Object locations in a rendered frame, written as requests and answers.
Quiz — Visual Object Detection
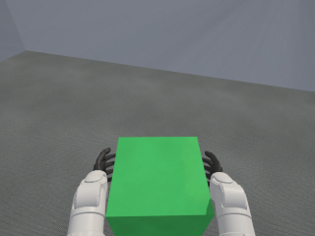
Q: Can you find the carton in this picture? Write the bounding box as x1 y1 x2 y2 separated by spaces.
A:
105 137 215 236

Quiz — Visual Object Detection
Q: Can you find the robot left forearm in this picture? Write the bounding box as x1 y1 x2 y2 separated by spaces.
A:
67 170 108 236

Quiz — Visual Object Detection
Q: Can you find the left robot hand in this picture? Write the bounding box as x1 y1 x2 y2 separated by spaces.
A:
93 147 116 183

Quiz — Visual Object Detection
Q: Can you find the robot right forearm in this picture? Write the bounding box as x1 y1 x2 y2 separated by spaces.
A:
210 172 256 236

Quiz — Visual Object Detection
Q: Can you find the right robot hand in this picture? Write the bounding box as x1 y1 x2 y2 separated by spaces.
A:
202 151 223 187

